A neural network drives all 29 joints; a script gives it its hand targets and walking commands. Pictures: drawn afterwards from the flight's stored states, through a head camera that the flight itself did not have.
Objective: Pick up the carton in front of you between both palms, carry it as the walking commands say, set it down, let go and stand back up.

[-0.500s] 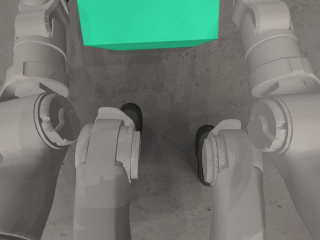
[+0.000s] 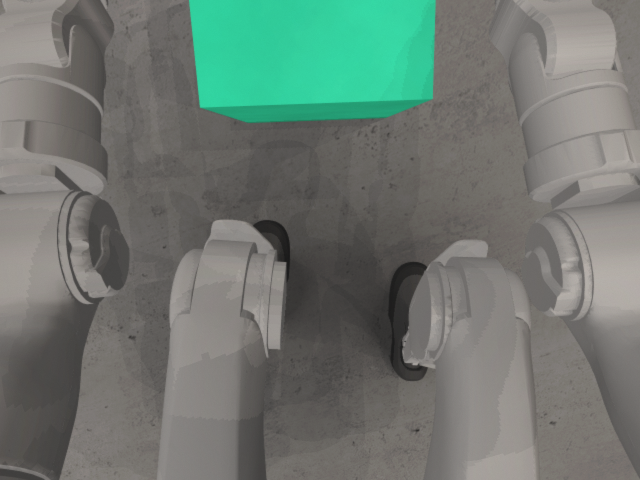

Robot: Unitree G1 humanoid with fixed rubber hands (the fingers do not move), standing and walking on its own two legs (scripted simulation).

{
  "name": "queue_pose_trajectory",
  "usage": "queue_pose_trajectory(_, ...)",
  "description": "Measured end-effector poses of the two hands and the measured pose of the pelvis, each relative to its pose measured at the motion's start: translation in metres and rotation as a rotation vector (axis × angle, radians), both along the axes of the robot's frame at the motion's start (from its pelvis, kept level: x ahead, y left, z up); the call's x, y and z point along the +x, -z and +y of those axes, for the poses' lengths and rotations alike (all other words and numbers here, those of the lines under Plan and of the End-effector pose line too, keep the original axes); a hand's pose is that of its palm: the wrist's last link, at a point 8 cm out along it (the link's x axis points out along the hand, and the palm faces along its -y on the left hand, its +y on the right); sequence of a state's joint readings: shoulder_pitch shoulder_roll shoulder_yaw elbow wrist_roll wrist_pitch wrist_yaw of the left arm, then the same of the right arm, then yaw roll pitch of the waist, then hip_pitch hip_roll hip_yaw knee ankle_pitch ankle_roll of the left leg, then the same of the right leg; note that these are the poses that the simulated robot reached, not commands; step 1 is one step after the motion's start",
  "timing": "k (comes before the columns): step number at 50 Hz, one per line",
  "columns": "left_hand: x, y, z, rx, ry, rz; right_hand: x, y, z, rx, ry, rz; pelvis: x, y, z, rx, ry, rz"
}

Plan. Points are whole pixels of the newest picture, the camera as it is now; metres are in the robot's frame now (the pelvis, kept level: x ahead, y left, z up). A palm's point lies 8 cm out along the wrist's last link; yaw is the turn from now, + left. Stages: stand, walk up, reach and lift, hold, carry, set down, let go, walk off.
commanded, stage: set down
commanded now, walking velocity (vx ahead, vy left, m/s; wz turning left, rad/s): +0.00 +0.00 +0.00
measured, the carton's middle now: (313, 24) +0.54 +0.09 -0.27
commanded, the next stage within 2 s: let go in 0.84 s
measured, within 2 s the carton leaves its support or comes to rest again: neither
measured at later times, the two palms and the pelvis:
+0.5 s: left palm out of the picture +0.53 +0.30 +0.02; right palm out of the picture +0.59 -0.08 +0.02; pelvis +0.02 +0.01 +0.12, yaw +0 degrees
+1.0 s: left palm out of the picture +0.51 +0.31 +0.15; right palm out of the picture +0.57 -0.09 +0.15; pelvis +0.05 +0.01 +0.25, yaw +1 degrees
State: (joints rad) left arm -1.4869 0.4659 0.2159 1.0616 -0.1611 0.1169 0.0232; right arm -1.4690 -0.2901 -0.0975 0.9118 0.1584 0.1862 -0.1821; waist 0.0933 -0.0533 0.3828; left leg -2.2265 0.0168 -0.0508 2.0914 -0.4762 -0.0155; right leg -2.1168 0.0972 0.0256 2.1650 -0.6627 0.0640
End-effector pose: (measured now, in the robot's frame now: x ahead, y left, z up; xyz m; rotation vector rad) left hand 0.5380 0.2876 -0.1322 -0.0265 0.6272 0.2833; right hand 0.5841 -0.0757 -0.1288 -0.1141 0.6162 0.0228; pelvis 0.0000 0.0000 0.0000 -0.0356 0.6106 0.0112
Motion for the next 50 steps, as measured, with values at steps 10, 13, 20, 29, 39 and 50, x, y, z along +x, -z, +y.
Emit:
queue_pose_trajectory(10, -0.006, -0.070, 0.006, 0.010, 0.000, 0.014, 0.003, -0.070, -0.002, -0.006, 0.028, 0.025, 0.006, -0.051, 0.001, -0.017, -0.015, 0.110)
queue_pose_trajectory(13, -0.004, -0.086, 0.007, 0.012, 0.002, 0.009, 0.004, -0.084, -0.004, -0.006, 0.031, 0.019, 0.009, -0.063, 0.003, -0.019, -0.015, 0.137)
queue_pose_trajectory(20, -0.002, -0.121, 0.011, 0.022, -0.001, 0.003, 0.005, -0.117, -0.006, -0.009, 0.027, 0.001, 0.016, -0.095, 0.006, -0.018, -0.016, 0.184)
queue_pose_trajectory(29, -0.006, -0.178, 0.019, 0.017, -0.001, 0.003, 0.005, -0.173, -0.006, -0.012, 0.021, 0.001, 0.025, -0.145, 0.007, -0.018, -0.025, 0.215)
queue_pose_trajectory(39, -0.008, -0.242, 0.019, 0.014, 0.009, -0.002, 0.004, -0.238, -0.008, -0.010, 0.014, -0.001, 0.033, -0.201, 0.008, -0.019, -0.032, 0.208)
queue_pose_trajectory(50, -0.023, -0.284, 0.018, 0.059, 0.072, 0.049, -0.016, -0.282, -0.015, -0.068, 0.008, 0.033, 0.046, -0.255, 0.013, -0.017, -0.034, 0.170)
